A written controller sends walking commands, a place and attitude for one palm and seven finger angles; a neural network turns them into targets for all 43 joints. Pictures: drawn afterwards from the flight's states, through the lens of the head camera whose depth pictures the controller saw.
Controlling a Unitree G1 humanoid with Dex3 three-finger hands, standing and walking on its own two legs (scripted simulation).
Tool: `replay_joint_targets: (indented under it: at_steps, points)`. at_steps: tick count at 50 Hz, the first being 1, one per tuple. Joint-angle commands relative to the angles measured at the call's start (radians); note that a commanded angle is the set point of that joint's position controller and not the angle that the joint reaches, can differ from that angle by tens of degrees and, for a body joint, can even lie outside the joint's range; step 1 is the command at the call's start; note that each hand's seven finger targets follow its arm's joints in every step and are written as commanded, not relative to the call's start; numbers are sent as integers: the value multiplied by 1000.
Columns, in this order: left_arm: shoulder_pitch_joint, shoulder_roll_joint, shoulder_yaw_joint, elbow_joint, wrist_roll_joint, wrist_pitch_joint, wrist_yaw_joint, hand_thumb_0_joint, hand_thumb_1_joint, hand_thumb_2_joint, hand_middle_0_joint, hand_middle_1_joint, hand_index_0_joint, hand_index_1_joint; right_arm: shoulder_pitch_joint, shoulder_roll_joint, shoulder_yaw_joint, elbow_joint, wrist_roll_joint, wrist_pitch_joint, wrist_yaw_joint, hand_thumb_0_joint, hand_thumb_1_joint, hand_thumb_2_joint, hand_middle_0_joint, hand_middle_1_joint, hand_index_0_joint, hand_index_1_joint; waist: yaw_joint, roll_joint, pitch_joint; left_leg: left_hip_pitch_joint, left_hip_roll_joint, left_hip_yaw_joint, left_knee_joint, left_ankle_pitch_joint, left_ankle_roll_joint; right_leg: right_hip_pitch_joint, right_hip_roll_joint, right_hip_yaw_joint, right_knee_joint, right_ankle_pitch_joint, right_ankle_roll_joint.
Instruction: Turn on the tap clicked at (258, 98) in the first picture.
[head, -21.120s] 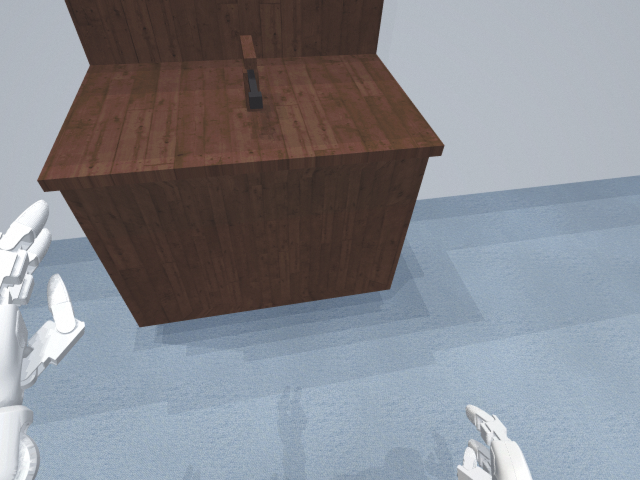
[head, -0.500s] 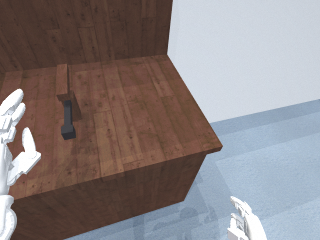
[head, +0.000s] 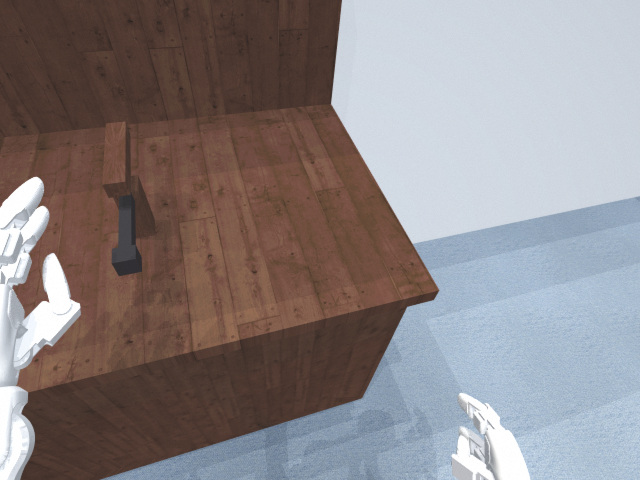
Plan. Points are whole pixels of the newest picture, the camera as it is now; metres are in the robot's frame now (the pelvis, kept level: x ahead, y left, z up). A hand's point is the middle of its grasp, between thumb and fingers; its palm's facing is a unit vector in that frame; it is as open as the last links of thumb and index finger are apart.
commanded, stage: shuffle to correct the standing spot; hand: left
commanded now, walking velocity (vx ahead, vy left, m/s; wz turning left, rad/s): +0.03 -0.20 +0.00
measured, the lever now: (127, 260) +0.34 +0.29 +0.05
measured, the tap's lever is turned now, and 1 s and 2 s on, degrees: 0 0 0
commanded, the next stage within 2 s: come to a stop and stand still in 0.06 s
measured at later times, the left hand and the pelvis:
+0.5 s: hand (121, 313) +0.22 +0.21 +0.15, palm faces +0.38 -0.84 -0.39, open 7.4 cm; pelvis +0.01 -0.03 +0.00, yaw +2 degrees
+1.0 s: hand (62, 305) +0.22 +0.26 +0.15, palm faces +0.40 -0.85 -0.34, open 7.4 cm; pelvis +0.01 +0.01 +0.00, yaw +1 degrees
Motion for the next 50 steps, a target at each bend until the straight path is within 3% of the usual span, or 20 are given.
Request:
replay_joint_targets:
  at_steps: [1, 4, 9, 13, 16, 18, 19, 20, 21, 24, 27, 29, 35, 39, 44, 46, 50]
  points:
    - [-117, 166, 82, -283, -8, -68, 10, 0, 900, 900, -200, -300, -200, -300, -95, -144, -69, -164, 2, -49, -8, 0, -900, -900, 200, 300, 200, 300, -12, 163, -139, -108, 167, -141, -124, 215, -72, 153, -23, 53, 35, 88, 4]
    - [-83, 192, 112, -302, -12, -62, 11, 0, 900, 900, -200, -300, -200, -300, -100, -141, -71, -167, 4, -49, -3, 0, -900, -900, 200, 300, 200, 300, -13, 158, -150, -96, 174, -130, -90, 240, -63, 144, -26, 54, 30, 112, -1]
    - [-3, 184, 129, -271, -24, -53, 8, 0, 900, 900, -200, -300, -200, -300, -89, -145, -76, -171, 5, -42, -3, 0, -900, -900, 200, 300, 200, 300, -19, 128, -164, -109, 162, -113, -37, 196, -46, 146, -45, 81, 13, 142, -20]
    - [44, 170, 116, -252, -26, -56, 22, 0, 900, 900, -200, -300, -200, -300, -76, -146, -68, -161, 3, -46, -7, 0, -900, -900, 200, 300, 200, 300, -22, 102, -190, -120, 86, -76, 20, 74, -32, 168, -119, 201, -74, 107, -36]
    - [49, 174, 112, -256, -24, -48, 33, 0, 900, 900, -200, -300, -200, -300, -78, -146, -64, -155, 6, -44, -14, 0, -900, -900, 200, 300, 200, 300, -26, 33, -181, -115, 55, -69, 71, 69, -32, 152, -174, 249, -135, 108, -40]
    - [48, 181, 119, -252, -22, -48, 42, 0, 900, 900, -200, -300, -200, -300, -76, -149, -65, -152, 10, -42, -17, 0, -900, -900, 200, 300, 200, 300, -26, -16, -177, -130, 47, -70, 91, 61, -31, 159, -208, 265, -157, 111, -32]
    - [51, 205, 137, -258, -23, -44, 48, 0, 900, 900, -200, -300, -200, -300, -93, -148, -62, -146, 13, -42, -21, 0, -900, -900, 200, 300, 200, 300, -24, -9, -168, -128, 52, -74, 93, 64, -32, 148, -223, 269, -158, 136, -33]
    - [49, 176, 110, -251, -22, -47, 47, 0, 900, 900, -200, -300, -200, -300, -84, -147, -59, -145, 9, -39, -21, 0, -900, -900, 200, 300, 200, 300, -26, -21, -173, -119, 52, -75, 90, 63, -30, 141, -230, 253, -154, 109, -35]
    - [44, 191, 118, -264, -21, -49, 50, 0, 900, 900, -200, -300, -200, -300, -87, -149, -62, -146, 11, -42, -23, 0, -900, -900, 200, 300, 200, 300, -23, -2, -176, -113, 53, -78, 78, 57, -29, 135, -234, 252, -154, 90, -36]
    - [51, 206, 128, -265, -18, -48, 55, 0, 900, 900, -200, -300, -200, -300, -100, -150, -60, -133, 10, -43, -29, 0, -900, -900, 200, 300, 200, 300, -18, 12, -171, -75, 66, -88, 30, 85, -24, 100, -212, 226, -142, 34, -28]
    - [40, 181, 99, -267, -14, -51, 55, 0, 900, 900, -200, -300, -200, -300, -86, -158, -68, -135, 8, -48, -32, 0, -900, -900, 200, 300, 200, 300, -19, 17, -194, -51, 77, -92, 0, 144, -23, 126, -178, 189, -108, 49, -21]
    - [36, 189, 104, -280, -11, -52, 55, 0, 900, 900, -200, -300, -200, -300, -105, -157, -65, -125, 7, -50, -33, 0, -900, -900, 200, 300, 200, 300, -19, 87, -204, -32, 100, -107, -30, 200, -21, 135, -151, 164, -67, 122, -16]
    - [-6, 154, 65, -244, -3, -46, 48, 0, 900, 900, -200, -300, -200, -300, -95, -161, -58, -132, 2, -46, -30, 0, -900, -900, 200, 300, 200, 300, -18, 81, -154, -110, 125, -149, -98, 219, -29, 184, -96, 103, -22, 151, -6]
    - [-25, 172, 79, -251, 2, -43, 42, 0, 900, 900, -200, -300, -200, -300, -99, -153, -56, -140, 7, -46, -28, 0, -900, -900, 200, 300, 200, 300, -15, 131, -122, -140, 132, -153, -137, 184, -40, 185, -79, 92, -12, 126, -3]
    - [-44, 168, 81, -242, 4, -43, 35, 0, 900, 900, -200, -300, -200, -300, -91, -146, -52, -149, 6, -45, -24, 0, -900, -900, 200, 300, 200, 300, -14, 123, -112, -177, 131, -152, -157, 130, -46, 211, -70, 81, -16, 105, 0]
    - [-55, 161, 75, -248, 4, -47, 33, 0, 900, 900, -200, -300, -200, -300, -81, -149, -55, -153, 3, -44, -22, 0, -900, -900, 200, 300, 200, 300, -14, 112, -125, -176, 130, -159, -155, 159, -56, 226, -67, 76, -9, 120, -2]
    - [-53, 151, 65, -271, 1, -54, 29, 0, 900, 900, -200, -300, -200, -300, -84, -152, -54, -148, -1, -48, -19, 0, -900, -900, 200, 300, 200, 300, -17, 144, -149, -139, 123, -153, -135, 269, -82, 223, -63, 63, 10, 175, -6]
